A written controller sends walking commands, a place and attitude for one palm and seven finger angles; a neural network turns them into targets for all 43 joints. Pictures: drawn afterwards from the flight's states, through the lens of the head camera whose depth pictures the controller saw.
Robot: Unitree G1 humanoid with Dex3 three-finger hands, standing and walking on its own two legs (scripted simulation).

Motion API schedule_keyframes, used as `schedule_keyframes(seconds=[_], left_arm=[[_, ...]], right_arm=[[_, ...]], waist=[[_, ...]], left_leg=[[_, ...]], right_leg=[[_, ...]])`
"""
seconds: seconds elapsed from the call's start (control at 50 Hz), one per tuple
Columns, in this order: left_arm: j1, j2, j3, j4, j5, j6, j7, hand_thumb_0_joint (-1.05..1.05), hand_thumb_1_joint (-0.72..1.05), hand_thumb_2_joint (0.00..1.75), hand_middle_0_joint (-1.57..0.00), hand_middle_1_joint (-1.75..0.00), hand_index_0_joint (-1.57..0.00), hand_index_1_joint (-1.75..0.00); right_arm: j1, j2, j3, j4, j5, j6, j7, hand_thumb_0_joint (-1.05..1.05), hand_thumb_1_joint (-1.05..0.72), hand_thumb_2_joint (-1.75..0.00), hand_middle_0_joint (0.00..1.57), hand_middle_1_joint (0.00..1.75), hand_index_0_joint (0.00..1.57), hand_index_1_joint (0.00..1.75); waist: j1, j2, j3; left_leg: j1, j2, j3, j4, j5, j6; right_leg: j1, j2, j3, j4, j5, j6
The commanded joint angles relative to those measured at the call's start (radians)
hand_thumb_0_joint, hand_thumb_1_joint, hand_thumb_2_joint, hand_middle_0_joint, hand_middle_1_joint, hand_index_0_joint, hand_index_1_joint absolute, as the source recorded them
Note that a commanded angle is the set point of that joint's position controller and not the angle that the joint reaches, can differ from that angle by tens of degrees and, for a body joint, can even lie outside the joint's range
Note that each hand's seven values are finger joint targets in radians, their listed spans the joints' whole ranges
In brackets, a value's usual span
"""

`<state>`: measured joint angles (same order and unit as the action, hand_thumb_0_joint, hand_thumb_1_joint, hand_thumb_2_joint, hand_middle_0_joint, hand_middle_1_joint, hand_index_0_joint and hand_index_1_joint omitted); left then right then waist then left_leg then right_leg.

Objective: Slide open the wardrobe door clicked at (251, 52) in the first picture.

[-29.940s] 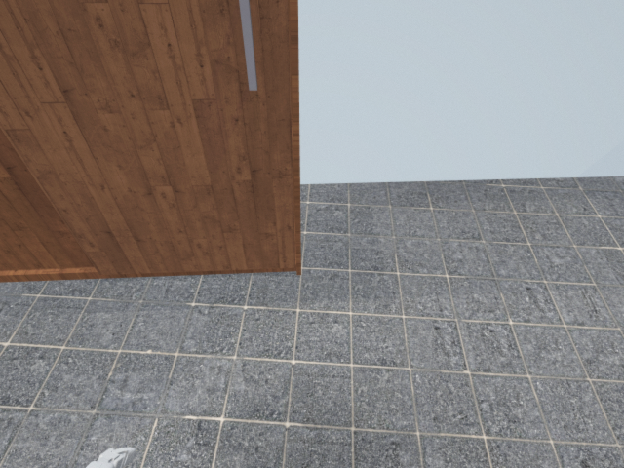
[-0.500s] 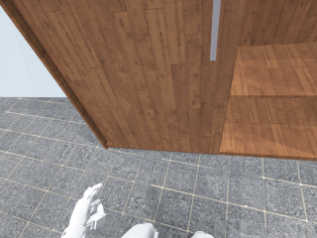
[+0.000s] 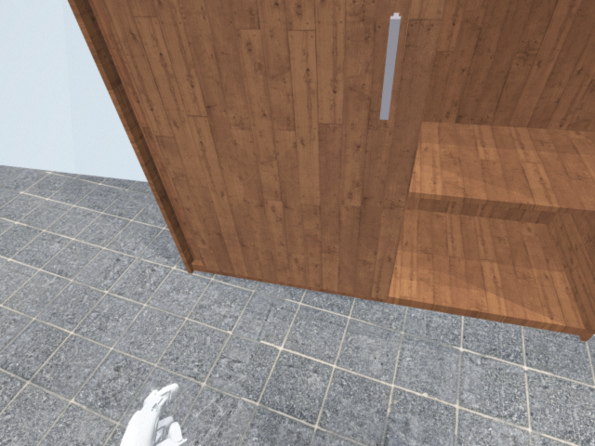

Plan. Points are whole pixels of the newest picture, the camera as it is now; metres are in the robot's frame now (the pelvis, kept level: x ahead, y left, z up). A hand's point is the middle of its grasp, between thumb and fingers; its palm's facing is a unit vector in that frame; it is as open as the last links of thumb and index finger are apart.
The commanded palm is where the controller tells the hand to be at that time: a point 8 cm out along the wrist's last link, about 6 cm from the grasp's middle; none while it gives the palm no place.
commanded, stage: stop stepping back and stand still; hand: right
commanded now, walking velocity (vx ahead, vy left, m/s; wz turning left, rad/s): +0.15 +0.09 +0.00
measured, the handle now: (389, 68) +0.80 -0.13 +0.18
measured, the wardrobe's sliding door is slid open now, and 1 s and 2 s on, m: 0.66 0.66 0.66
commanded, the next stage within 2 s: let the arm hang, fingers relaxed in 0.20 s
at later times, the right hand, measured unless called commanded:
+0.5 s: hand out of the picture +0.13 -0.25 -0.10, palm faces +0.10 +0.94 -0.33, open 7.4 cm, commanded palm none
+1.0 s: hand out of the picture +0.01 -0.25 -0.14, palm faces +0.08 +0.98 -0.20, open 7.3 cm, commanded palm none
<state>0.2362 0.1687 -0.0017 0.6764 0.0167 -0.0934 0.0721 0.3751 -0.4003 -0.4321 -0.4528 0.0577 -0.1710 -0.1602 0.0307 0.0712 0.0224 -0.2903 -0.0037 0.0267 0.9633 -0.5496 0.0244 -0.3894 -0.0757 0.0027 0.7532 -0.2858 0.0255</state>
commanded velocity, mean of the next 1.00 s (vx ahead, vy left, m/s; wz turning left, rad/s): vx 0.03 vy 0.01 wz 0.00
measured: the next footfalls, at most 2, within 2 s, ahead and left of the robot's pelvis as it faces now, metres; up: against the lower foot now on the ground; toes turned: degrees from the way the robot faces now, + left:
left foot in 0.12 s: +0.06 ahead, +0.08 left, +0.00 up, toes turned -3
right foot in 0.40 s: +0.03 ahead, -0.14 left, +0.00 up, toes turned -9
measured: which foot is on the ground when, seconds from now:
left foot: up 0.00-0.10, down 0.12-1.00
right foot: down 0.00-0.10, up 0.12-0.38, down 0.40-1.00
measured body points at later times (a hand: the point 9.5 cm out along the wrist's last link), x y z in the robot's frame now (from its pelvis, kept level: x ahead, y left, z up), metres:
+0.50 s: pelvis +0.00 -0.03 +0.00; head +0.01 +0.00 +0.45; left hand +0.15 +0.22 -0.12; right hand +0.13 -0.30 -0.07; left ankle +0.01 +0.08 -0.70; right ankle +0.04 -0.15 -0.71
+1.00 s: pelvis +0.00 -0.06 +0.03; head +0.01 -0.07 +0.48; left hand +0.05 +0.17 -0.12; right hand +0.01 -0.30 -0.12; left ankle +0.02 +0.08 -0.71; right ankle -0.01 -0.13 -0.71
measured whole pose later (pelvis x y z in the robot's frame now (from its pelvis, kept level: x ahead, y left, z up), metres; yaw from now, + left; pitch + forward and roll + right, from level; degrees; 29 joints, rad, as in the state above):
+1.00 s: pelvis +0.00 -0.06 +0.03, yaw -5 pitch -1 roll +1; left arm 0.22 0.18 0.00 1.07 0.03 0.02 0.03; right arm 0.22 -0.19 0.01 1.08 -0.02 0.02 -0.02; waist 0.00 0.00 0.04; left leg -0.17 0.03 0.02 0.40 -0.20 -0.03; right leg -0.16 0.03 -0.08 0.42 -0.24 -0.07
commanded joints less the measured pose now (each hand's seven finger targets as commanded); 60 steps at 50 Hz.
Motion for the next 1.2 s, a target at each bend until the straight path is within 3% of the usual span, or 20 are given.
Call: schedule_keyframes(seconds=[0.0,0.02,0.06,0.08,0.1,0.16,0.26,0.28,0.32,0.36,0.38,0.42,0.48,0.52,0.56,0.62,0.68,0.72,0.92,1.18], left_arm=[[-0.136,0.158,0.054,-0.210,0.004,-0.076,-0.022,0.00,0.90,0.90,-0.20,-0.30,-0.20,-0.30],[-0.131,0.158,0.054,-0.215,0.000,-0.071,-0.026,0.00,0.90,0.90,-0.20,-0.30,-0.20,-0.30],[-0.116,0.143,0.056,-0.229,-0.008,-0.057,-0.037,0.00,0.90,0.90,-0.20,-0.30,-0.20,-0.30],[-0.123,0.117,0.062,-0.231,-0.014,-0.040,-0.040,0.00,0.90,0.90,-0.20,-0.30,-0.20,-0.30],[-0.128,0.135,0.065,-0.227,-0.024,-0.044,-0.028,0.00,0.90,0.90,-0.20,-0.30,-0.20,-0.30],[-0.072,0.122,0.043,-0.151,-0.004,-0.059,-0.014,0.00,0.90,0.90,-0.20,-0.30,-0.20,-0.30],[-0.114,0.135,0.033,-0.138,-0.011,-0.063,0.020,0.00,0.90,0.90,-0.20,-0.30,-0.20,-0.30],[-0.078,0.174,0.045,0.017,-0.008,-0.035,-0.097,0.00,0.90,0.90,-0.20,-0.30,-0.20,-0.30],[-0.001,0.141,0.030,-0.041,-0.013,0.050,-0.089,0.00,0.90,0.90,-0.20,-0.30,-0.20,-0.30],[0.032,0.285,0.065,-0.051,0.016,0.055,-0.083,0.00,0.90,0.90,-0.20,-0.30,-0.20,-0.30],[0.059,0.320,0.077,-0.056,0.035,0.068,-0.070,0.00,0.90,0.90,-0.20,-0.30,-0.20,-0.30],[-0.017,0.295,0.060,-0.059,0.053,0.065,-0.058,0.00,0.90,0.90,-0.20,-0.30,-0.20,-0.30],[-0.146,0.253,0.036,-0.013,0.041,0.083,-0.055,0.00,0.90,0.90,-0.20,-0.30,-0.20,-0.30],[-0.126,0.128,0.027,0.003,0.009,0.099,-0.060,0.00,0.90,0.90,-0.20,-0.30,-0.20,-0.30],[-0.069,0.145,0.039,0.073,0.008,0.115,-0.062,0.00,0.90,0.90,-0.20,-0.30,-0.20,-0.30],[-0.024,0.107,0.048,0.135,0.014,0.114,-0.056,0.00,0.90,0.90,-0.20,-0.30,-0.20,-0.30],[0.049,0.085,0.037,0.207,0.000,0.100,-0.057,0.00,0.90,0.90,-0.20,-0.30,-0.20,-0.30],[0.022,0.149,0.041,0.230,0.005,0.078,-0.039,0.00,0.90,0.90,-0.20,-0.30,-0.20,-0.30],[0.011,0.126,0.021,0.343,0.005,0.091,-0.038,0.00,0.90,0.90,-0.20,-0.30,-0.20,-0.30],[0.063,0.101,0.013,0.415,0.002,0.077,-0.035,0.00,0.90,0.90,-0.20,-0.30,-0.20,-0.30]], right_arm=[[0.040,-0.241,-0.146,-0.432,0.001,-0.107,0.008,0.00,-0.90,-0.90,0.20,0.30,0.20,0.30],[0.107,-0.232,-0.152,-0.426,-0.004,-0.106,0.005,0.00,-0.90,-0.90,0.20,0.30,0.20,0.30],[0.226,-0.224,-0.158,-0.378,-0.014,-0.085,0.004,0.00,-0.90,-0.90,0.20,0.30,0.20,0.30],[0.231,-0.241,-0.175,-0.335,-0.019,-0.072,0.001,0.00,-0.90,-0.90,0.20,0.30,0.20,0.30],[0.156,-0.237,-0.165,-0.325,-0.008,-0.069,0.000,0.00,-0.90,-0.90,0.20,0.30,0.20,0.30],[0.119,-0.235,-0.191,-0.179,-0.009,-0.087,-0.011,0.00,-0.90,-0.90,0.20,0.30,0.20,0.30],[-0.043,-0.160,-0.067,-0.034,-0.021,-0.077,-0.012,0.00,-0.90,-0.90,0.20,0.30,0.20,0.30],[0.007,0.098,0.281,0.547,-0.112,0.109,0.116,0.00,-0.90,-0.90,0.20,0.30,0.20,0.30],[0.039,0.076,0.313,0.603,-0.085,0.187,0.155,0.00,-0.90,-0.90,0.20,0.30,0.20,0.30],[0.053,0.135,0.336,0.669,-0.086,0.191,0.163,0.00,-0.90,-0.90,0.20,0.30,0.20,0.30],[-0.008,0.105,0.337,0.692,-0.091,0.192,0.162,0.00,-0.90,-0.90,0.20,0.30,0.20,0.30],[-0.115,0.086,0.347,0.773,-0.086,0.187,0.175,0.00,-0.90,-0.90,0.20,0.30,0.20,0.30],[-0.019,0.058,0.356,1.004,-0.083,0.182,0.171,0.00,-0.90,-0.90,0.20,0.30,0.20,0.30],[0.024,-0.047,0.358,1.117,-0.090,0.155,0.159,0.00,-0.90,-0.90,0.20,0.30,0.20,0.30],[-0.107,-0.009,0.380,1.174,-0.088,0.144,0.152,0.00,-0.90,-0.90,0.20,0.30,0.20,0.30],[-0.139,0.062,0.364,1.231,-0.093,0.135,0.135,0.00,-0.90,-0.90,0.20,0.30,0.20,0.30],[-0.135,0.076,0.376,1.307,-0.078,0.139,0.129,0.00,-0.90,-0.90,0.20,0.30,0.20,0.30],[-0.083,0.113,0.391,1.348,-0.064,0.142,0.130,0.00,-0.90,-0.90,0.20,0.30,0.20,0.30],[-0.130,0.122,0.420,1.499,-0.074,0.173,0.138,0.00,-0.90,-0.90,0.20,0.30,0.20,0.30],[-0.099,0.147,0.425,1.566,-0.074,0.168,0.131,0.00,-0.90,-0.90,0.20,0.30,0.20,0.30]], waist=[[-0.042,-0.404,-0.071],[-0.052,-0.473,-0.100],[-0.074,-0.290,-0.134],[-0.075,0.052,-0.091],[-0.058,0.188,-0.028],[-0.010,0.009,-0.028],[-0.030,0.050,0.032],[0.018,-0.051,0.063],[0.020,-0.029,-0.010],[-0.003,-0.243,-0.088],[0.026,-0.164,-0.080],[0.018,-0.052,-0.096],[-0.083,-0.150,-0.110],[-0.071,0.175,-0.106],[-0.013,0.019,-0.056],[0.004,-0.066,-0.069],[0.009,0.000,-0.141],[-0.032,-0.092,-0.184],[-0.028,-0.068,0.028],[-0.027,-0.072,0.041]], left_leg=[[0.148,-0.027,0.037,-0.124,0.033,0.004],[0.277,-0.045,0.074,-0.224,0.052,0.014],[0.406,-0.024,0.016,-0.422,0.009,0.052],[0.300,0.166,-0.331,-0.667,-0.179,0.126],[0.151,0.361,-0.671,-0.834,-0.269,0.215],[0.063,0.305,-0.465,-0.763,-0.058,0.201],[-0.069,0.219,-0.165,-0.734,0.024,0.127],[-0.003,0.299,0.093,-0.504,0.565,0.087],[-0.134,0.187,0.035,-0.405,0.405,0.027],[-0.315,0.041,0.110,-0.044,0.006,-0.061],[-0.333,0.030,0.034,0.139,-0.104,-0.056],[-0.234,0.074,-0.055,0.079,-0.031,-0.057],[0.108,0.057,-0.024,-0.305,0.215,-0.059],[0.093,0.299,-0.447,-0.655,0.354,0.029],[-0.021,0.332,-0.441,-0.730,0.300,0.113],[0.090,0.284,-0.317,-0.590,0.684,0.153],[0.213,0.191,-0.143,-0.475,0.862,0.069],[0.128,0.110,-0.069,-0.466,0.699,-0.005],[0.129,0.093,-0.063,-0.620,0.366,-0.016],[0.115,0.106,-0.068,-0.607,0.417,-0.021]], right_leg=[[-0.149,-0.192,0.262,-0.557,-0.462,-0.146],[-0.215,-0.148,0.142,-0.482,-0.473,-0.112],[-0.326,-0.026,-0.006,-0.173,-0.440,-0.053],[-0.394,0.074,-0.089,0.214,-0.333,-0.028],[-0.439,0.093,-0.018,0.491,-0.272,-0.015],[-0.349,0.000,0.041,0.519,-0.109,-0.017],[-0.023,0.004,-0.084,0.028,-0.089,-0.040],[-0.123,-0.041,-0.142,-0.028,-0.158,-0.014],[0.124,0.026,-0.108,-0.162,0.068,-0.014],[0.211,-0.281,0.308,-0.316,0.325,-0.181],[0.182,-0.382,0.441,-0.381,0.341,-0.277],[0.060,-0.317,0.388,-0.406,0.180,-0.273],[-0.107,-0.150,0.118,-0.275,0.131,-0.143],[-0.176,0.087,-0.049,0.035,-0.189,-0.018],[-0.065,0.053,0.016,0.164,-0.213,-0.022],[-0.035,0.046,0.005,0.080,-0.155,-0.024],[0.129,0.044,0.000,-0.305,0.111,-0.031],[0.299,-0.078,0.086,-0.302,0.533,-0.076],[0.164,-0.052,0.081,-0.486,0.059,-0.077],[0.208,-0.040,0.057,-0.494,0.156,-0.075]])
